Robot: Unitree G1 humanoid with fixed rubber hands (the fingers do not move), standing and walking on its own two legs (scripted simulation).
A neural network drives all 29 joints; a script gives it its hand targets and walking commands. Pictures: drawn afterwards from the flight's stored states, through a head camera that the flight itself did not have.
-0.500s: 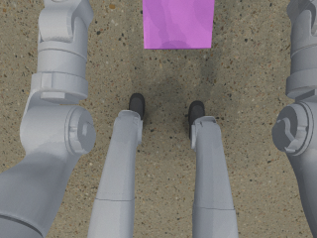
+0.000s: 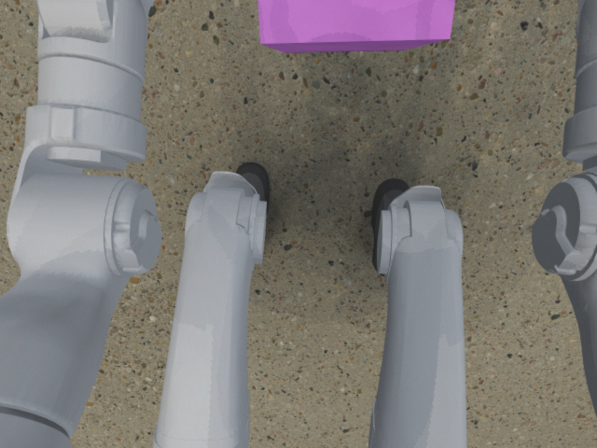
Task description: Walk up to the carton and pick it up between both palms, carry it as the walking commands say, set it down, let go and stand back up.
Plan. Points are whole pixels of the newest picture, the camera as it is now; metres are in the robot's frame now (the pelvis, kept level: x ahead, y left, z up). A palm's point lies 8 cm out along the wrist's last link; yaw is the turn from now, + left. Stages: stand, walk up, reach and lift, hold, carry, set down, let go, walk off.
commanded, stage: reach and lift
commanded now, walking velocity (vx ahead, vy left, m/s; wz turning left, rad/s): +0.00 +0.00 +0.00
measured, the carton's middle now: out of the picture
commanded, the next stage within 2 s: none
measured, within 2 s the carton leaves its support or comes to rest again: neither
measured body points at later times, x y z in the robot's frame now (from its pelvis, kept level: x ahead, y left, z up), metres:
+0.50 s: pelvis +0.00 -0.01 -0.11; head +0.40 -0.02 +0.09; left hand +0.56 +0.17 -0.32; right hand +0.58 -0.19 -0.32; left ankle +0.12 +0.15 -0.47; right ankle +0.10 -0.14 -0.47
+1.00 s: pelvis +0.01 +0.00 -0.14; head +0.40 -0.01 +0.07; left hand +0.57 +0.18 -0.34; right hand +0.58 -0.19 -0.35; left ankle +0.12 +0.15 -0.47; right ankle +0.10 -0.14 -0.47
